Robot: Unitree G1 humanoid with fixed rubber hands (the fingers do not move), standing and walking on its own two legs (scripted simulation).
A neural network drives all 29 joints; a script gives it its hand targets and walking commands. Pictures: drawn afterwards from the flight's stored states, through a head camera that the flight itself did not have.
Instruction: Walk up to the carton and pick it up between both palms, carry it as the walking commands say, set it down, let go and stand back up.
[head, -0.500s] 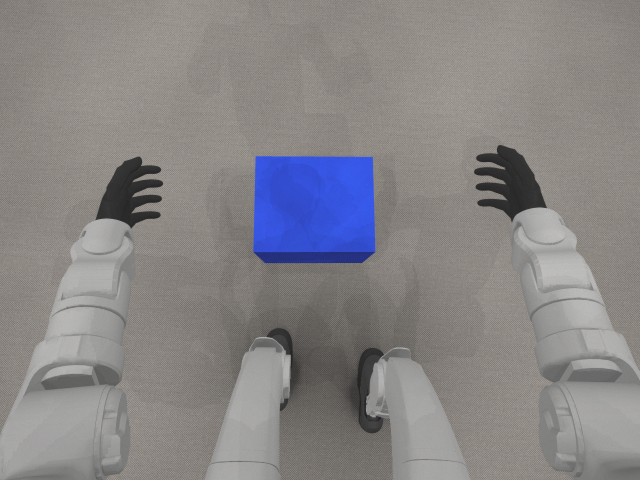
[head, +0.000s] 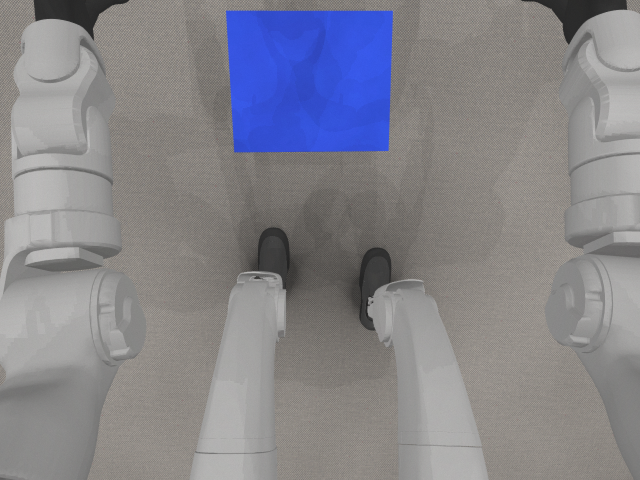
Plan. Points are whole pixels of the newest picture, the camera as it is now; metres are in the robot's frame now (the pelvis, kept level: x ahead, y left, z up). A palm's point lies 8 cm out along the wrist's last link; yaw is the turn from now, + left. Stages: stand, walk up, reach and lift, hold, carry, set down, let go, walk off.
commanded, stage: reach and lift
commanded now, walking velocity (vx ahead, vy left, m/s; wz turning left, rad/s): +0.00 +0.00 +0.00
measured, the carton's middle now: (310, 93) +0.52 +0.03 -0.56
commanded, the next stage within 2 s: none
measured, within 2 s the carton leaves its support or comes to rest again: neither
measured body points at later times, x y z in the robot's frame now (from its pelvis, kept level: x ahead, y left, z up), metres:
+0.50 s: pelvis -0.04 +0.00 -0.12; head +0.33 +0.01 +0.14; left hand +0.53 +0.23 -0.26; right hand +0.55 -0.20 -0.24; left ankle +0.09 +0.12 -0.64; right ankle +0.05 -0.13 -0.64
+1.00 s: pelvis -0.05 +0.00 -0.25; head +0.33 +0.01 -0.02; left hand +0.52 +0.22 -0.42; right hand +0.54 -0.20 -0.40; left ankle +0.09 +0.12 -0.64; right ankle +0.05 -0.13 -0.64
